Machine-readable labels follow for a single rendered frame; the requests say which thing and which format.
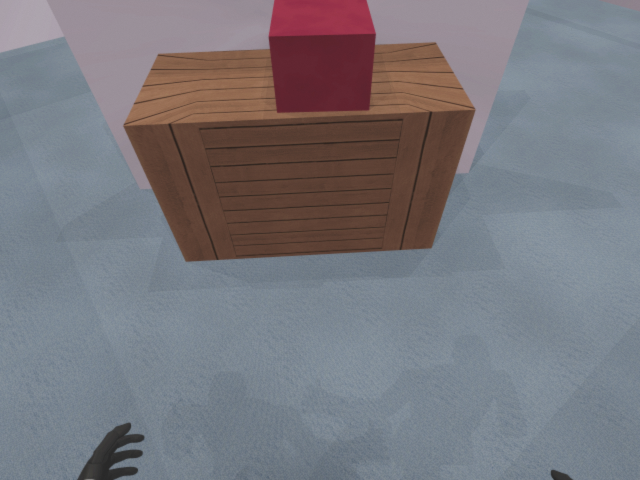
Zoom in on left robot hand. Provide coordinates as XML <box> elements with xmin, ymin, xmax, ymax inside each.
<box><xmin>77</xmin><ymin>423</ymin><xmax>144</xmax><ymax>480</ymax></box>

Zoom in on carton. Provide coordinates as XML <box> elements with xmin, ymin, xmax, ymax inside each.
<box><xmin>269</xmin><ymin>0</ymin><xmax>376</xmax><ymax>113</ymax></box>

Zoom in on pedestal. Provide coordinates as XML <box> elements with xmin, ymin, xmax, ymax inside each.
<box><xmin>123</xmin><ymin>42</ymin><xmax>476</xmax><ymax>262</ymax></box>

